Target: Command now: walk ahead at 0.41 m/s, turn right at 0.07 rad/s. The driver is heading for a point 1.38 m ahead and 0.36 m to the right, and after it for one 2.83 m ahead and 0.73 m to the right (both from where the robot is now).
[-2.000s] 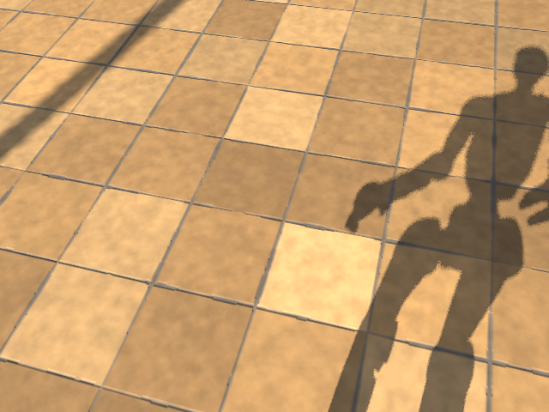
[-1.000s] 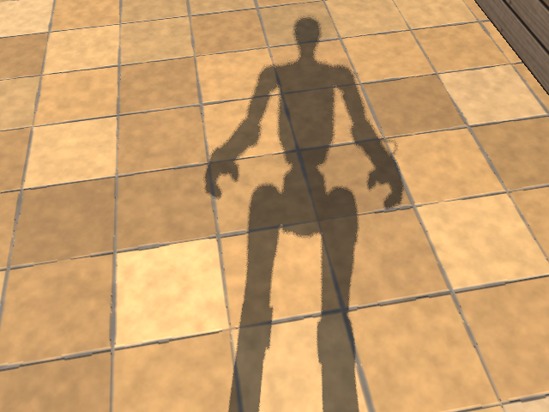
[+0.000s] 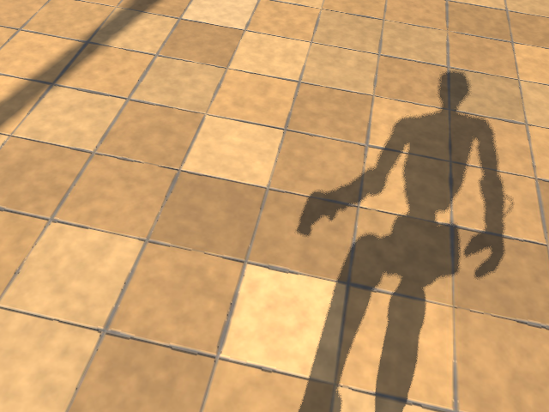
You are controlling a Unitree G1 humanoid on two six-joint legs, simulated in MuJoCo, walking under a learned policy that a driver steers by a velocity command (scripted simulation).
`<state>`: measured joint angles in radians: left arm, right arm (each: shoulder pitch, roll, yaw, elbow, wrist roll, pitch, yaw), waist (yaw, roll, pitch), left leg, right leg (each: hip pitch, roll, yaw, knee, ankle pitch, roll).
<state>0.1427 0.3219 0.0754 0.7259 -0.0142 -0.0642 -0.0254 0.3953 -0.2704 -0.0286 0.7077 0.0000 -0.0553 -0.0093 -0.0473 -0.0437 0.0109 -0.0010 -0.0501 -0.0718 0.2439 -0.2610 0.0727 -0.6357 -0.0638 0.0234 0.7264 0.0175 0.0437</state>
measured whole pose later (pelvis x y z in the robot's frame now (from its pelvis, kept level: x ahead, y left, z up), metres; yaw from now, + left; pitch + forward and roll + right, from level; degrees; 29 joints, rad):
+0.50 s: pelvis +0.29 -0.06 +0.00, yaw -14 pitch +2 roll -1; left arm 0.32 0.29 0.05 0.73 -0.02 -0.06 -0.01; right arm 0.15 -0.31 -0.02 0.63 -0.02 -0.10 0.00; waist 0.05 0.03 0.04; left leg -0.68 0.10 -0.10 0.83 -0.12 -0.07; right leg -0.17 0.12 0.10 0.33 -0.19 -0.08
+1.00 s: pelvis +0.57 -0.08 +0.00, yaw -31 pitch +1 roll +2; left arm 0.15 0.30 0.06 0.64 -0.02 -0.02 -0.02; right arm 0.37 -0.28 -0.06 0.78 0.00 -0.09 0.01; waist -0.08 -0.05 0.03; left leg -0.05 -0.02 0.12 0.27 -0.23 0.02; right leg -0.66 -0.07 0.07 0.87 -0.13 0.01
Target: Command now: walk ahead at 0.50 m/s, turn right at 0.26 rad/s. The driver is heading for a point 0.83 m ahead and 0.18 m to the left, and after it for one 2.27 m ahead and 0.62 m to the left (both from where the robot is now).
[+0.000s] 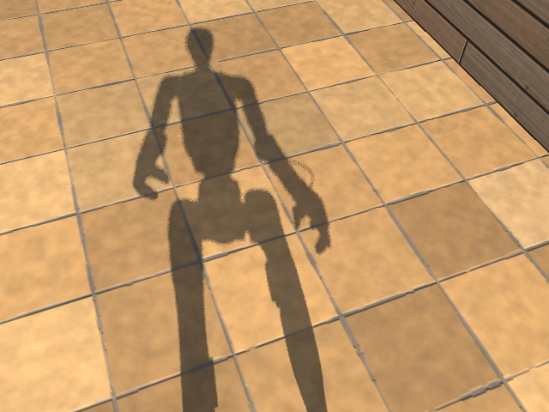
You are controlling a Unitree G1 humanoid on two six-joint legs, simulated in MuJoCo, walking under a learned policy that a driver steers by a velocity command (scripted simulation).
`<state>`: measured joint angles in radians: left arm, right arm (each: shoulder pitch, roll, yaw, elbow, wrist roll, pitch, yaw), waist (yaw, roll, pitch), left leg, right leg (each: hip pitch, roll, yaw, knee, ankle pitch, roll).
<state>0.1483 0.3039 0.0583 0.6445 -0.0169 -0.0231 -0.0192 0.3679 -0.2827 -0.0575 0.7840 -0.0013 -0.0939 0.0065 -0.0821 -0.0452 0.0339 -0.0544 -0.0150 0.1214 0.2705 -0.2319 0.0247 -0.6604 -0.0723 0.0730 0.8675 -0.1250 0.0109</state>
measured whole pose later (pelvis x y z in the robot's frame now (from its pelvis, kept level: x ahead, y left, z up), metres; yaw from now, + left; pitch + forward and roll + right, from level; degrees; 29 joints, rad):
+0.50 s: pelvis +0.27 -0.04 +0.00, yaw +10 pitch +0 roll -2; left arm 0.32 0.28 0.08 0.82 0.01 -0.09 0.00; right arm 0.18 -0.31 -0.06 0.74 0.02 -0.03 0.01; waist 0.06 0.05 0.03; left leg -0.68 0.11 -0.06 0.88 -0.05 -0.02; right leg -0.02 0.03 -0.19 0.24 -0.22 -0.03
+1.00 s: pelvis +0.52 +0.08 +0.00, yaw +28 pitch +1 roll -1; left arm 0.06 0.30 0.05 0.71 0.01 -0.09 0.00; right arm 0.33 -0.28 -0.06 0.71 0.01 -0.05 0.00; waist -0.06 -0.03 0.05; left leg -0.17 -0.11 -0.11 0.34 -0.19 0.09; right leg -0.65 -0.09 0.10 0.77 -0.08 0.06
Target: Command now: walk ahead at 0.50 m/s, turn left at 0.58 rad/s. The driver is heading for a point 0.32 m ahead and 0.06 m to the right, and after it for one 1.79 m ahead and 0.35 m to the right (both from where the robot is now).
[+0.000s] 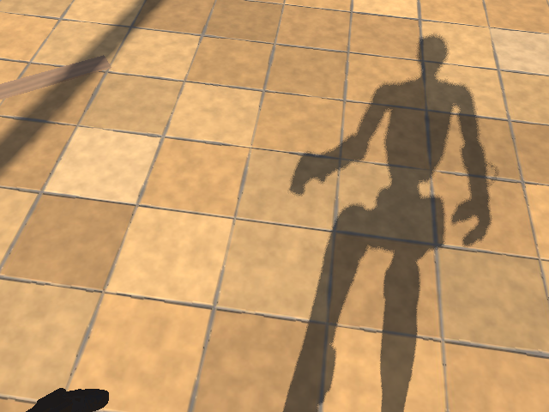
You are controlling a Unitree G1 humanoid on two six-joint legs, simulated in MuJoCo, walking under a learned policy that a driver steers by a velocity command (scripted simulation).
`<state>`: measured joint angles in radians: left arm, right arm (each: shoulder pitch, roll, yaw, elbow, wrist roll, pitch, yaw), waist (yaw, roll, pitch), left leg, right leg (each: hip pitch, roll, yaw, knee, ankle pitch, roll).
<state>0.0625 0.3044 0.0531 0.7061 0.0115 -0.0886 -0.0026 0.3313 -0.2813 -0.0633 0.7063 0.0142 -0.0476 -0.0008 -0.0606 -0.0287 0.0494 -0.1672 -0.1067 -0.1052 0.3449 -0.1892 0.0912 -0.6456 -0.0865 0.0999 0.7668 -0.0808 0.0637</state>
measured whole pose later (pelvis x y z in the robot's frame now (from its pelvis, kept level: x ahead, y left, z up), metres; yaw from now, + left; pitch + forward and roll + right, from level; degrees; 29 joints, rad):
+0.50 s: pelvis +0.27 -0.05 +0.00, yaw +2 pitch +2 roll +0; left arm 0.40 0.27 0.05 0.83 -0.02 -0.06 0.00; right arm 0.09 -0.28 -0.04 0.64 -0.01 -0.09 0.01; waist 0.10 0.03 0.03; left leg -0.56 0.04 -0.09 0.67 -0.15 -0.04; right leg -0.14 0.08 0.12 0.31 -0.19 -0.05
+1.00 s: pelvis +0.52 -0.02 -0.01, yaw -16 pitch +1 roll +3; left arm 0.13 0.31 0.06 0.66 -0.02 -0.03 -0.03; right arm 0.34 -0.29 -0.08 0.82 0.00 -0.09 0.00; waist -0.09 -0.05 0.04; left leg 0.01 -0.02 0.15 0.23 -0.26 0.01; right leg -0.68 -0.10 0.04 0.78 -0.03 0.01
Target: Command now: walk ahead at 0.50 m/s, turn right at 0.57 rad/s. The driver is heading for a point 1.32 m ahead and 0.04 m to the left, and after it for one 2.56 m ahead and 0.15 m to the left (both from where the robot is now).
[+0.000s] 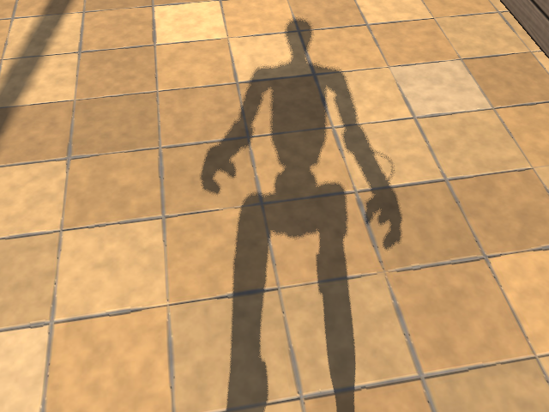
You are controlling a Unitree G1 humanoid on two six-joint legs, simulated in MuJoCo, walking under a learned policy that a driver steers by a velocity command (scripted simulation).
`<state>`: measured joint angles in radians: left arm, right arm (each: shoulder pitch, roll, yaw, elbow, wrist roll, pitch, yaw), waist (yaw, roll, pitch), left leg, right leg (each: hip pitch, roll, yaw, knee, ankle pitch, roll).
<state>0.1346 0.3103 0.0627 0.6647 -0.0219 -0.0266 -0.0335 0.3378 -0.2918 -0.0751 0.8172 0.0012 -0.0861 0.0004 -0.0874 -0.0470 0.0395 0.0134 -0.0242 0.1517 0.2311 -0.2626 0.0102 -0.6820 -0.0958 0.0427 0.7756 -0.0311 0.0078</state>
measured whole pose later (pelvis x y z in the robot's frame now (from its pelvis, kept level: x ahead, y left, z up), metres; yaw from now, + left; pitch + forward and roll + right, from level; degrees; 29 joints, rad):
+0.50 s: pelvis +0.28 -0.07 +0.00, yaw -7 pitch +1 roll -1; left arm 0.29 0.27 0.04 0.75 0.01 -0.08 -0.01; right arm 0.17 -0.30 -0.05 0.76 0.02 -0.07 0.02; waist 0.04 0.05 0.03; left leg -0.71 0.12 -0.05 0.75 0.09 -0.03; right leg -0.02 0.10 -0.02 0.23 -0.21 -0.09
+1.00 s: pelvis +0.58 -0.04 +0.00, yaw +9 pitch +2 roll +0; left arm 0.11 0.30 0.03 0.68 0.01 -0.09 0.00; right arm 0.31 -0.29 -0.05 0.71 0.02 -0.04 0.00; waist -0.05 -0.03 0.04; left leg -0.18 -0.11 -0.12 0.36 -0.21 0.08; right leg -0.66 -0.09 0.10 0.74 -0.08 0.08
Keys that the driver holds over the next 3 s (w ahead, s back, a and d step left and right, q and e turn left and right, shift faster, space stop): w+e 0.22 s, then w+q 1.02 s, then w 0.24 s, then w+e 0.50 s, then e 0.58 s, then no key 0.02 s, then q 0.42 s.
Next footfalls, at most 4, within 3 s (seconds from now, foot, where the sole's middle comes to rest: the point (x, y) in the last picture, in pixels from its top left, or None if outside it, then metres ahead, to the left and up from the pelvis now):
0.14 right None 0.25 -0.14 -0.78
0.70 left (250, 364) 0.59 0.04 -0.78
1.16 right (308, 260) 0.88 -0.15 -0.78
1.64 left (188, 225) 1.03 0.20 -0.78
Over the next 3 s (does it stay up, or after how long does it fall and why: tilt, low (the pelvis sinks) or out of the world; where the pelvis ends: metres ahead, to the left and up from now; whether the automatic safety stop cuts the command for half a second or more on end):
stays up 1.31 0.12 -0.01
